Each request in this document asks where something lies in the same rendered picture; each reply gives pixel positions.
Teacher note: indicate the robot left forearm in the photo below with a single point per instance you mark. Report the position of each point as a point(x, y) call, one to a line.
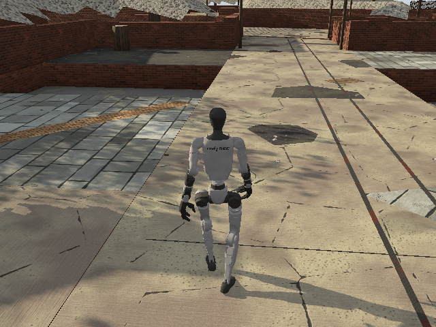
point(188, 186)

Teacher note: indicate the robot right forearm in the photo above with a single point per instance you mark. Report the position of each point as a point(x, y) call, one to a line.
point(247, 178)

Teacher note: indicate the robot right shin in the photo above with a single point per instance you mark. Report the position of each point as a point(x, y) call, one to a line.
point(230, 258)

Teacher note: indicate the right robot upper arm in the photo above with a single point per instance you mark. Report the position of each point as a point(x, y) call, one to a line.
point(241, 154)

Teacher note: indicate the robot left hand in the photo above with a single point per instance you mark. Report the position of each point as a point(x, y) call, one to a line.
point(182, 209)

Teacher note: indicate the left robot thigh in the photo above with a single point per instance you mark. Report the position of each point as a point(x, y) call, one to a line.
point(202, 203)

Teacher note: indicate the robot right hand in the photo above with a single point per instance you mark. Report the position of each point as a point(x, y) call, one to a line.
point(243, 189)

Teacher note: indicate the left robot upper arm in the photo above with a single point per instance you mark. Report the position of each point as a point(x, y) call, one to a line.
point(194, 155)

